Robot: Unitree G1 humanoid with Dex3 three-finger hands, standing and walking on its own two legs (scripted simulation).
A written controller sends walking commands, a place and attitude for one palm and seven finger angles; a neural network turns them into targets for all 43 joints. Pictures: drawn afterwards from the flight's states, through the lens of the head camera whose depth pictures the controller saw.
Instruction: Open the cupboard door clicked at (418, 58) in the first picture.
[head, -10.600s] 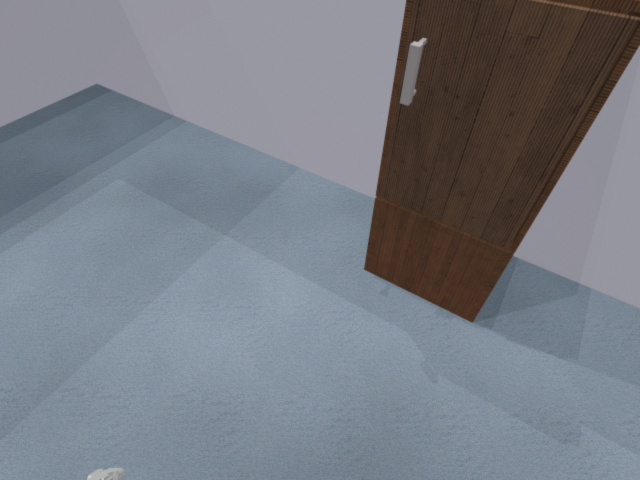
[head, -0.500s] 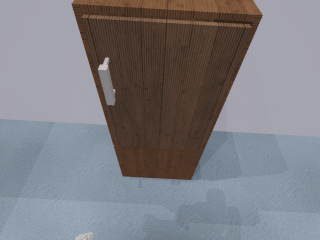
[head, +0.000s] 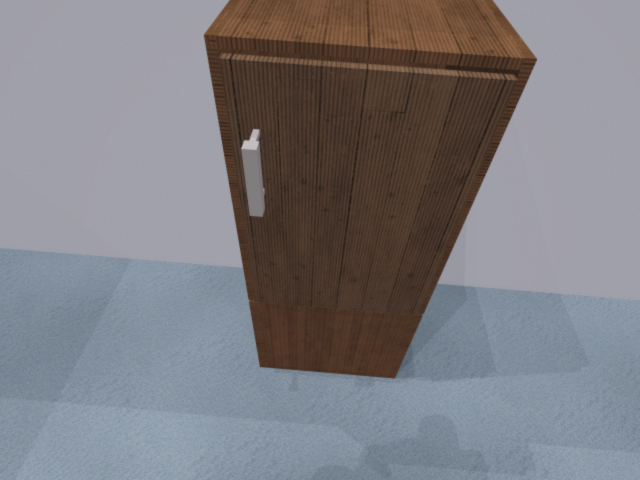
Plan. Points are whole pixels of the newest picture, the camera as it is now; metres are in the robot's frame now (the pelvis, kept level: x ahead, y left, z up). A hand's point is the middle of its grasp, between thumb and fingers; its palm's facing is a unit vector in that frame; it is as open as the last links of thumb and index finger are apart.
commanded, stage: come to a stop and stand still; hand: left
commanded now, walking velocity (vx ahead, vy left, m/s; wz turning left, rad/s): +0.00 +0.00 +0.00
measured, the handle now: (256, 173) +0.54 +0.15 +0.08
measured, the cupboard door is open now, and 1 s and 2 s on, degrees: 0 0 0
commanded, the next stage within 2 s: look again from close up in 1.14 s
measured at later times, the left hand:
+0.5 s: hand out of the picture -0.03 +0.17 -0.17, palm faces +0.02 -0.98 -0.19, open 7.4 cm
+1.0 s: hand out of the picture -0.01 +0.14 -0.17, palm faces +0.03 -0.99 -0.16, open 7.4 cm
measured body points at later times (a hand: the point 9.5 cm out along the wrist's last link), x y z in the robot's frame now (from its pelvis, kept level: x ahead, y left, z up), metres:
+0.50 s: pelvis -0.02 +0.00 +0.01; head -0.02 +0.00 +0.46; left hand -0.03 +0.22 -0.15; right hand -0.01 -0.22 -0.15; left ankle +0.02 +0.08 -0.73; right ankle +0.01 -0.14 -0.73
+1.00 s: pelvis +0.00 -0.02 +0.01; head +0.00 -0.01 +0.46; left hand -0.01 +0.20 -0.16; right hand +0.00 -0.24 -0.15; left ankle +0.02 +0.08 -0.73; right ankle +0.01 -0.14 -0.73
